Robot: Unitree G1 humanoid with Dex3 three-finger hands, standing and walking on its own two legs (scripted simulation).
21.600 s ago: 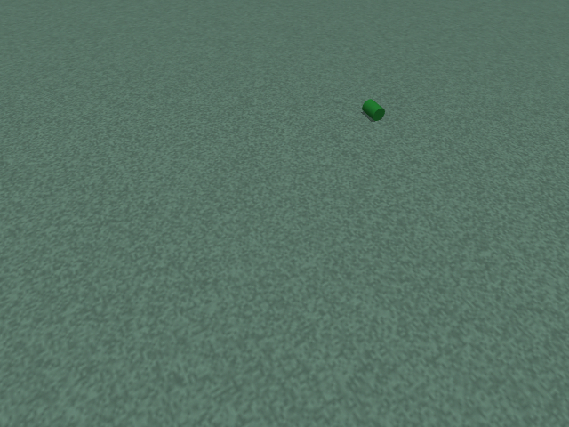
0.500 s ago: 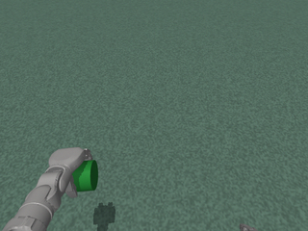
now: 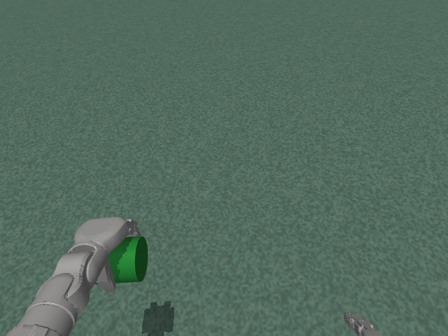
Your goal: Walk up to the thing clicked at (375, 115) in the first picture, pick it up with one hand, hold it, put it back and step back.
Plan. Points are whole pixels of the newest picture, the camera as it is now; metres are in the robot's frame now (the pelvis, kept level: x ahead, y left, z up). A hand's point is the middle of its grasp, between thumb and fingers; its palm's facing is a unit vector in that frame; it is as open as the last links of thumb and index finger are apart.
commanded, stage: hold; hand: left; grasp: from above
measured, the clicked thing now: (113, 260) +0.30 +0.23 -0.07
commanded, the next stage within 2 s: crouch in 1.08 s
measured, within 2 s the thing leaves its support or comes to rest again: neither
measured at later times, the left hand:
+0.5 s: hand (106, 256) +0.29 +0.22 -0.02, palm faces -0.44 -0.05 -0.89, open 11.0 cm
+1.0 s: hand (107, 255) +0.29 +0.22 -0.02, palm faces -0.45 -0.06 -0.89, open 11.1 cm
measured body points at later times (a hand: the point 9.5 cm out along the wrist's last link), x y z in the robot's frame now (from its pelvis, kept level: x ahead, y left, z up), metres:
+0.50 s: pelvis +0.00 +0.00 +0.01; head +0.01 -0.03 +0.45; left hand +0.31 +0.22 +0.03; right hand +0.15 -0.25 -0.11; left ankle +0.02 +0.13 -0.73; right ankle +0.01 -0.14 -0.73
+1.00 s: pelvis +0.00 +0.00 +0.01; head +0.01 -0.02 +0.46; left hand +0.31 +0.22 +0.03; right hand +0.15 -0.25 -0.11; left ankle +0.02 +0.13 -0.73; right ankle +0.01 -0.14 -0.73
